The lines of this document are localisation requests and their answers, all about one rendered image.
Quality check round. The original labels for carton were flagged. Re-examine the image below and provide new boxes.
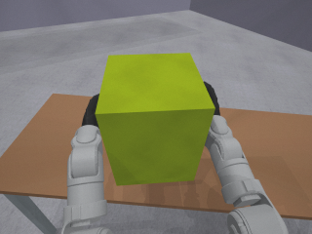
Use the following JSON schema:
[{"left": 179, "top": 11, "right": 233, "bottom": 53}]
[{"left": 95, "top": 53, "right": 215, "bottom": 186}]

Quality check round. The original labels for right robot upper arm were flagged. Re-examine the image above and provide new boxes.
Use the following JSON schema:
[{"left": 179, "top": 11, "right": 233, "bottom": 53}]
[{"left": 227, "top": 204, "right": 288, "bottom": 234}]

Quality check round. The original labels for table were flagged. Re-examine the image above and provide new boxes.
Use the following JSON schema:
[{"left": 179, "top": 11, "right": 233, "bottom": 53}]
[{"left": 0, "top": 93, "right": 312, "bottom": 234}]

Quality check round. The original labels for left robot hand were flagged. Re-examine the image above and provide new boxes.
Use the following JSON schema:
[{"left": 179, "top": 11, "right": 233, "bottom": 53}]
[{"left": 82, "top": 94, "right": 99, "bottom": 128}]

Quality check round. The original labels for right robot hand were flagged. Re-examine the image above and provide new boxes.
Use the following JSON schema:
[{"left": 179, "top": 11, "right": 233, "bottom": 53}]
[{"left": 204, "top": 81, "right": 220, "bottom": 116}]

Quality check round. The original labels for right robot forearm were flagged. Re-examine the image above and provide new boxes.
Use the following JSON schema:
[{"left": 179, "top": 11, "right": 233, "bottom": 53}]
[{"left": 205, "top": 115, "right": 289, "bottom": 234}]

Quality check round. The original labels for left robot forearm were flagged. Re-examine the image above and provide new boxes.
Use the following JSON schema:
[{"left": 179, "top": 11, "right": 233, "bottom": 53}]
[{"left": 61, "top": 125, "right": 107, "bottom": 234}]

